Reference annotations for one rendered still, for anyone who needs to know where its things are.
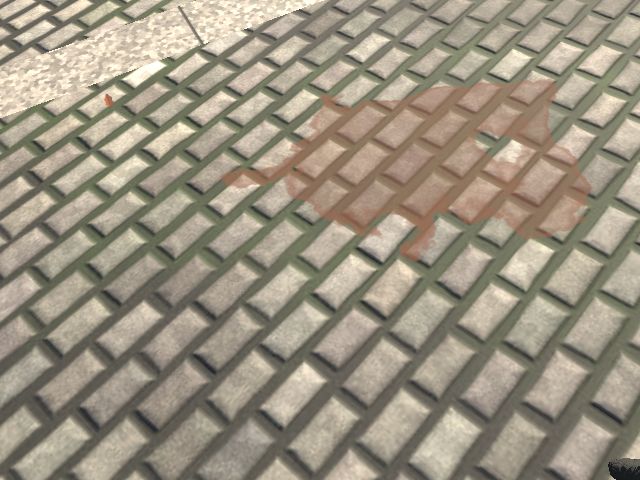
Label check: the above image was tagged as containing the robot right hand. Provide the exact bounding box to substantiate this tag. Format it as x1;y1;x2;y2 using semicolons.
608;458;640;480

